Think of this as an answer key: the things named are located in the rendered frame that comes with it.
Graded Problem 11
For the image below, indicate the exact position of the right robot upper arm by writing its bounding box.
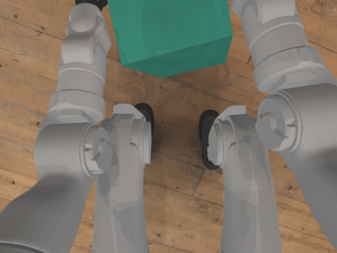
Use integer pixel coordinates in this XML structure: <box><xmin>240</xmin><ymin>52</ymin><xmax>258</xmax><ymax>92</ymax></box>
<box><xmin>255</xmin><ymin>83</ymin><xmax>337</xmax><ymax>251</ymax></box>

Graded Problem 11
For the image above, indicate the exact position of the left robot upper arm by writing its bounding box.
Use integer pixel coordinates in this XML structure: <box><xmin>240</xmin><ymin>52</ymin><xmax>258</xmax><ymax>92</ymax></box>
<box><xmin>0</xmin><ymin>122</ymin><xmax>113</xmax><ymax>253</ymax></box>

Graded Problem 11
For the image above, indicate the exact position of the robot left forearm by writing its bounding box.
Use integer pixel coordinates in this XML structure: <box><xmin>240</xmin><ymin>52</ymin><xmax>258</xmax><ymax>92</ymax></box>
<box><xmin>33</xmin><ymin>3</ymin><xmax>112</xmax><ymax>168</ymax></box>

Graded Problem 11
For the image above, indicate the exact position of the robot left hand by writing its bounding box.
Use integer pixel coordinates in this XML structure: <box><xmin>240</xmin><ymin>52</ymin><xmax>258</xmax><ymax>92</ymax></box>
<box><xmin>75</xmin><ymin>0</ymin><xmax>108</xmax><ymax>11</ymax></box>

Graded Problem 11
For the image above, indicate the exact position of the robot right forearm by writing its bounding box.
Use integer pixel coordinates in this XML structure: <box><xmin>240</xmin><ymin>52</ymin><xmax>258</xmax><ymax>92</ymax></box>
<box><xmin>231</xmin><ymin>0</ymin><xmax>337</xmax><ymax>94</ymax></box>

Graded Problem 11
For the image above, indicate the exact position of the left robot shin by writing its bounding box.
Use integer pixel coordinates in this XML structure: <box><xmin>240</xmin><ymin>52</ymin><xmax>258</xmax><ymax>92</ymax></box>
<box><xmin>100</xmin><ymin>104</ymin><xmax>144</xmax><ymax>133</ymax></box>

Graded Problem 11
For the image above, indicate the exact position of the left robot foot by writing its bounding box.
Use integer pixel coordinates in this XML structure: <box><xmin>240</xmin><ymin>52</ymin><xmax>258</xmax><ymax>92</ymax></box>
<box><xmin>135</xmin><ymin>103</ymin><xmax>154</xmax><ymax>156</ymax></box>

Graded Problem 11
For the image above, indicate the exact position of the carton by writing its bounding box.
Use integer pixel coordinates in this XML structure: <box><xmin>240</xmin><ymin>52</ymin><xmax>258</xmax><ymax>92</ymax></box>
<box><xmin>107</xmin><ymin>0</ymin><xmax>233</xmax><ymax>78</ymax></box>

